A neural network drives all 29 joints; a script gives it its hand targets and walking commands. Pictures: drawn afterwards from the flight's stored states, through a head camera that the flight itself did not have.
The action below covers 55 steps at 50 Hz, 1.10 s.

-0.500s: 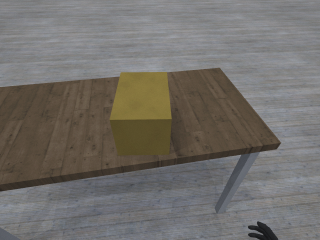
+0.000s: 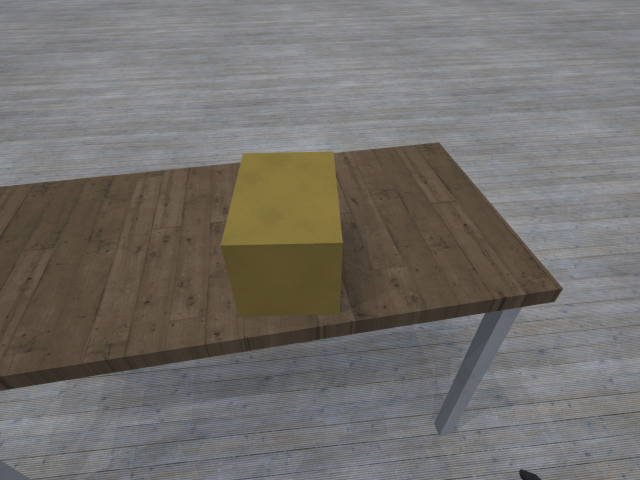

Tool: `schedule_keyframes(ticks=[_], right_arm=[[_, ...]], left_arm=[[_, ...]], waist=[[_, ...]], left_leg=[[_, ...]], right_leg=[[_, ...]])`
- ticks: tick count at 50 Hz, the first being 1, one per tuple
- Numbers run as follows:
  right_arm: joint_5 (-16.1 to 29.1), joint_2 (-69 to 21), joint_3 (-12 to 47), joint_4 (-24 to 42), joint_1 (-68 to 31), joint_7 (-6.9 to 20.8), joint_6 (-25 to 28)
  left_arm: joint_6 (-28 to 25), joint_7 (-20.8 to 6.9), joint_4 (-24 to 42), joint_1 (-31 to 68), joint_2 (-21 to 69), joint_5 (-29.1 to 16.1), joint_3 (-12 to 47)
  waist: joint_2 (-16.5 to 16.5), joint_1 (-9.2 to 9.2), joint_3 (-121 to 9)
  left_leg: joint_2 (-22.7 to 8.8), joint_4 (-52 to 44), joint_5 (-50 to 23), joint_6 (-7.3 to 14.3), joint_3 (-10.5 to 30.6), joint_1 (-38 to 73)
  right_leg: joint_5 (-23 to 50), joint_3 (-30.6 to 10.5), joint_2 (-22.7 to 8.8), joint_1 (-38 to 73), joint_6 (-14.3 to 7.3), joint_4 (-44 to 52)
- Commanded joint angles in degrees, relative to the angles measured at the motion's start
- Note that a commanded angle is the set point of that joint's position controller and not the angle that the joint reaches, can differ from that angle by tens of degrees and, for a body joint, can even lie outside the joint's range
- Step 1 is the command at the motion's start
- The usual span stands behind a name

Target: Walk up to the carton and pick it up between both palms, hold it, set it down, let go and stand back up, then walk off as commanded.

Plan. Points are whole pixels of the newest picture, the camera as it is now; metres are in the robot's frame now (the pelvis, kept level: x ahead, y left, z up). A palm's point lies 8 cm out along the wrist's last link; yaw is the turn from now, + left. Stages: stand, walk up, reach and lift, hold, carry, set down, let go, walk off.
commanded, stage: stand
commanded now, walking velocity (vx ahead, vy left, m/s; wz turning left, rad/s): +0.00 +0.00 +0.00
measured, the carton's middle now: (288, 229) +0.55 +0.07 +0.03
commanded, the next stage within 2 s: walk off in 0.50 s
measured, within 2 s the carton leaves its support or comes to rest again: neither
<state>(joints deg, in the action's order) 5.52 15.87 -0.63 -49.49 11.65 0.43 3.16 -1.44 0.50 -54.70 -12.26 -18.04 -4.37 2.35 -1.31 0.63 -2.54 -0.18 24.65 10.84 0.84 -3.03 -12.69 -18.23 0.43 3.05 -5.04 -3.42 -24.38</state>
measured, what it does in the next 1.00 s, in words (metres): shifts its weight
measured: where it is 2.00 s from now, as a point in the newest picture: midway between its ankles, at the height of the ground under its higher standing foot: outside the picture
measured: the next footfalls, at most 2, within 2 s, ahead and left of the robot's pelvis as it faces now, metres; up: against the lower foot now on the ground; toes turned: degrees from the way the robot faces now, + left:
left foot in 1.76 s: -0.16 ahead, +0.16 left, +0.00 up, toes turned +2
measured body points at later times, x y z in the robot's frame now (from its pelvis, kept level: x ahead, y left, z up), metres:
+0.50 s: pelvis +0.00 +0.00 +0.00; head -0.02 +0.00 +0.45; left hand +0.07 +0.28 -0.13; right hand +0.11 -0.27 -0.12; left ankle +0.03 +0.12 -0.74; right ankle -0.06 -0.08 -0.74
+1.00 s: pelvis -0.07 -0.03 -0.03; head -0.02 -0.05 +0.42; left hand -0.01 +0.27 -0.14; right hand +0.02 -0.32 -0.18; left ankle +0.03 +0.12 -0.74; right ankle -0.11 -0.09 -0.74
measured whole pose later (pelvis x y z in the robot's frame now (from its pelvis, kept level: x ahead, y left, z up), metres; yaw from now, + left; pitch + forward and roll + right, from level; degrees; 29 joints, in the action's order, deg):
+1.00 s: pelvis -0.07 -0.03 -0.03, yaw +1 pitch -3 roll +3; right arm 5.5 19.1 -4.1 -53.2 9.4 -0.3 -1.5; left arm 1.2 0.5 -52.0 -11.9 -19.9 -4.4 2.3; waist 0.0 1.4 10.0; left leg 0.5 36.5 10.7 0.9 -2.8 -22.6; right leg -26.7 0.2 1.2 -14.0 -2.9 -46.1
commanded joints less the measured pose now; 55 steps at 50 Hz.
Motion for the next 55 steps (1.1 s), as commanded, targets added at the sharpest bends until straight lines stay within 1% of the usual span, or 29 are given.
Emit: schedule_keyframes(ticks=[1,4,6,9,15,20,24,27,29,34,35,36,38,39,40,41,42,43,45,46,47,48,49,50,51,52,53,54,55], right_arm=[[-7.92,14.56,-2.26,-0.1,-3.48,-1.58,0.52],[-7.74,14.2,-2.2,-0.6,-3.84,-1.62,0.43],[-7.79,14.89,-2.31,-1.04,-3.67,-1.65,0.41],[-7.79,14.47,-2.17,-1.51,-3.76,-1.69,0.23],[-7.69,14.84,-2.13,-2.28,-4.02,-1.74,0.13],[-7.46,14.44,-2.02,-2.49,-4.39,-1.84,-0.04],[-7.55,14.79,-2.03,-2.93,-4.29,-1.84,0.1],[-7.39,14.42,-1.88,-3.17,-3.81,-1.81,0.01],[-7.48,14.76,-2.03,-3.28,-3.86,-1.72,0.03],[-7.36,14.43,-1.78,-3.48,-4.11,-1.75,0.01],[-6.83,16.99,-4.85,-0.75,-3.58,-1.53,-1.4],[-6.74,17.3,-5.07,-0.17,-2.43,-1.63,-1.65],[-6.77,18.94,-5.95,0.78,-1.27,-1.78,-2.25],[-6.79,19.65,-6.24,1.75,-2.17,-1.87,-2.52],[-6.85,20.17,-6.45,2.72,-3.97,-1.88,-2.88],[-7.04,20.52,-6.68,3.32,-4.68,-1.84,-3.17],[-7.14,21.58,-7.14,4.09,-5.87,-1.94,-3.5],[-7.18,21.45,-7.23,5.26,-7.54,-1.98,-3.7],[-7.5,21.1,-7.45,6.86,-10.26,-2.33,-4.23],[-7.67,20.93,-7.6,7.35,-11.95,-2.5,-4.51],[-7.63,20.7,-7.72,8.01,-13.12,-2.57,-4.96],[-7.27,19.39,-7.62,7.59,-11.71,-2.69,-5.45],[-6.63,16.85,-7.16,7.43,-8.83,-2.67,-5.98],[-6.94,16.67,-7.32,6.92,-5.56,-3.37,-6.27],[-6.83,16.48,-7.32,5.88,-2.88,-3.39,-6.53],[-6.85,17.28,-7.85,6.02,-2.6,-3.56,-7.03],[-6.9,18.47,-8.15,5.71,-3.35,-3.88,-7.12],[-6.77,19.6,-8.6,4.55,-2.77,-3.94,-7.28],[-6.55,20.1,-8.71,3.59,-1.73,-3.83,-7.61]], left_arm=[[-2.67,-0.18,1.85,2.15,-14.52,6.94,-5.03],[-2.69,-0.16,1.37,2.56,-14.73,6.91,-5.06],[-2.66,-0.14,1.06,2.41,-14.31,6.61,-4.94],[-2.8,0.05,0.57,2.4,-14.49,6.62,-4.85],[-2.65,0.1,-0.2,2.22,-14.54,6.51,-4.86],[-2.75,0.16,-0.61,2.63,-14.64,6.45,-4.81],[-2.7,0.16,-0.96,2.55,-14.33,6.3,-4.74],[-2.67,0.22,-1.23,2.35,-14.67,6.26,-4.76],[-2.62,0.31,-1.35,1.82,-14.77,6.21,-4.83],[-2.69,0.24,-1.55,2.48,-14.62,6.17,-4.78],[-0.92,0.84,3.29,3.13,-15.76,4.82,-6.95],[-0.3,1.17,4.41,1.57,-14.88,4.48,-7.21],[0.59,1.13,5.66,0.33,-14.03,4.39,-7.55],[1.12,0.93,5.73,-0.37,-13.57,4.46,-7.88],[1.72,0.66,5.82,-1.25,-13.54,4.74,-8.15],[2.21,0.6,6.11,-1.64,-14.33,4.97,-8.64],[2.61,0.45,6.44,-2.86,-15.24,5.14,-9.05],[2.98,0.38,6.43,-4.42,-15.83,5.25,-9.47],[3.22,0.41,6.79,-7.48,-16.17,5.09,-9.92],[3.26,0.44,6.77,-8.82,-16.26,5.24,-10.1],[3.08,0.61,6.82,-9.96,-16.19,5.53,-10.13],[2.6,0.76,6.98,-10.07,-17.54,6.1,-10.38],[2.05,1.24,8.7,-7.47,-20.72,6.92,-10.88],[2.07,1.59,10.17,-3.2,-21.13,7.09,-10.9],[2.27,1.94,10.52,-1.28,-19.59,6.58,-10.2],[2.6,2.25,10.95,0.96,-21.82,7.16,-10.8],[2.81,2.5,12.14,4.0,-21.7,7.23,-10.64],[2.76,2.74,12.79,7.07,-20.21,7.12,-10.33],[2.53,2.93,13.1,8.6,-19.26,7.03,-10.28]], waist=[[6.39,-0.55,1.2],[5.28,-0.7,0.45],[6.12,-0.4,0.16],[5.07,-0.75,0.47],[5.65,-0.57,0.73],[6.06,-1.06,0.86],[6.33,-0.77,0.95],[5.34,-1.01,1.13],[6.58,-0.68,1.21],[5.93,-0.9,1.71],[4.43,-1.81,7.19],[5.62,-1.42,5.9],[8.84,-1.71,4.85],[11.38,-1.63,5.18],[14.1,-0.97,6.21],[14.23,-0.62,6.6],[15.08,-0.23,6.38],[15.74,0.36,5.94],[15.38,2.67,4.69],[14.45,4.14,5.05],[13.0,5.59,6.02],[5.56,5.89,5.72],[-11.5,5.27,5.11],[-7.39,2.86,2.25],[-3.58,1.33,-1.05],[-6.7,2.04,0.08],[-5.79,1.65,2.39],[-5.27,0.4,5.79],[-4.23,-0.75,7.45]], left_leg=[[-7.53,-1.29,-13.33,2.86,7.45,6.53],[-7.41,-1.28,-14.5,2.73,7.3,6.96],[-7.7,-1.24,-14.99,2.95,7.34,7.27],[-7.73,-1.37,-15.12,2.8,7.54,7.32],[-7.62,-1.46,-15.06,2.86,7.21,7.05],[-7.73,-1.88,-15.08,2.6,7.45,7.89],[-7.86,-2.15,-15.98,2.76,7.77,7.35],[-7.73,-2.05,-16.04,2.66,7.5,7.42],[-7.82,-2.06,-16.13,2.73,7.7,6.88],[-7.78,-2.16,-16.18,2.63,7.72,7.05],[-8.42,1.45,-32.96,4.96,8.72,1.79],[-10.14,1.71,-38.36,6.71,10.12,2.56],[-13.74,-0.26,-37.78,10.74,12.94,2.07],[-16.73,-2.45,-33.36,13.3,16.43,-0.65],[-19.74,-5.0,-27.75,15.43,19.01,-4.6],[-20.61,-6.31,-22.19,16.54,19.26,-9.68],[-20.81,-7.14,-16.67,17.02,19.08,-13.67],[-20.61,-6.59,-15.31,17.44,17.84,-15.63],[-17.64,-1.39,-14.05,16.27,14.74,-18.05],[-15.5,2.3,-11.97,14.52,13.63,-19.75],[-12.78,7.68,-11.49,11.69,12.54,-19.79],[-4.59,18.41,-6.68,6.79,9.75,-17.35],[7.5,30.86,17.17,3.45,8.36,-20.6],[10.21,37.5,25.34,2.06,12.72,-19.7],[9.5,40.45,23.79,2.05,14.34,-18.67],[9.06,43.66,25.7,2.06,17.07,-17.84],[8.8,46.42,23.29,2.0,19.64,-17.58],[8.4,48.72,20.63,1.51,19.69,-18.61],[8.24,48.84,17.79,1.11,19.0,-19.72]], right_leg=[[17.77,-9.71,-10.55,-4.27,0.47,8.38],[19.12,-9.26,-10.58,-3.56,0.67,8.29],[19.57,-9.47,-10.83,-3.45,0.6,8.42],[20.53,-9.32,-10.8,-3.41,0.73,8.21],[20.06,-9.06,-10.66,-3.15,0.74,8.35],[20.04,-9.32,-10.83,-3.7,0.61,8.7],[20.11,-9.01,-10.68,-2.99,0.61,8.45],[21.27,-8.94,-10.79,-2.69,0.77,8.38],[21.08,-8.91,-10.76,-2.32,0.64,8.3],[21.35,-8.82,-10.81,-3.06,0.67,8.49],[34.27,-6.06,-9.17,-9.29,1.99,-1.73],[29.08,-5.18,-7.77,-10.68,2.54,-6.01],[15.36,-3.17,-4.5,-12.11,3.05,-13.39],[2.71,-2.66,-2.58,-12.45,3.12,-17.95],[-14.69,-2.22,-0.85,-12.67,3.15,-22.32],[-18.3,-2.96,-1.49,-10.4,3.14,-27.08],[-18.81,-3.36,-1.34,-8.99,3.25,-31.3],[-18.07,-3.54,-1.62,-7.68,3.47,-34.61],[-13.91,-4.26,-2.96,-5.0,3.68,-32.64],[-10.81,-4.86,-4.16,-3.02,3.87,-27.33],[-6.56,-6.21,-5.87,-1.8,3.6,-17.56],[4.94,-12.27,-10.49,-3.14,2.63,-5.34],[26.72,-25.35,-20.04,-3.49,0.33,3.34],[38.28,-26.78,-21.46,-2.6,-1.78,0.51],[40.36,-21.94,-19.95,-0.39,-2.17,-2.15],[32.14,-26.6,-23.45,-7.57,-4.5,0.15],[22.63,-29.16,-23.65,-11.31,-3.03,2.91],[18.4,-28.1,-22.69,-13.58,-0.73,4.28],[13.43,-25.43,-21.23,-13.16,2.53,5.23]])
